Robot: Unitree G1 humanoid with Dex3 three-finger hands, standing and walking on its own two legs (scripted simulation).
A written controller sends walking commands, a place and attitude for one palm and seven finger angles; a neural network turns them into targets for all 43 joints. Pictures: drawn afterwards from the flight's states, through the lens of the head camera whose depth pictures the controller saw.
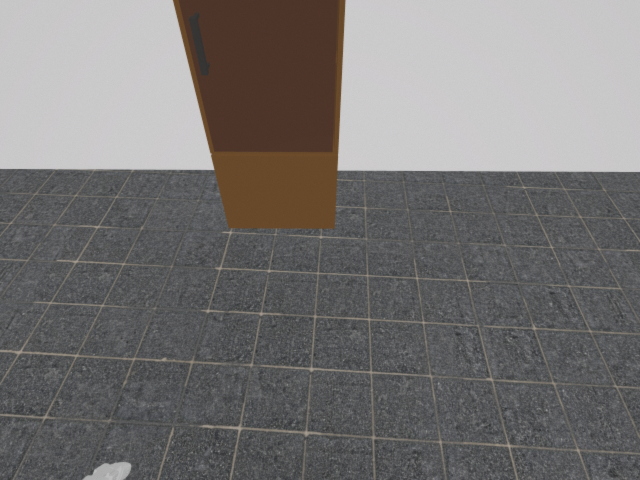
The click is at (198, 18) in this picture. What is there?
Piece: cupboard door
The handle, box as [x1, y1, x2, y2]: [189, 13, 209, 74]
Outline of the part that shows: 195,13 189,17 189,21 201,74 207,74 209,64 205,60 197,19 199,15 198,13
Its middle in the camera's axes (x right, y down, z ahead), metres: -0.34 -0.55 +1.10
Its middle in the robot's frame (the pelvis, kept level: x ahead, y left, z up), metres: +1.18 +0.41 +0.04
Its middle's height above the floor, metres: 0.81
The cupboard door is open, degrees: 0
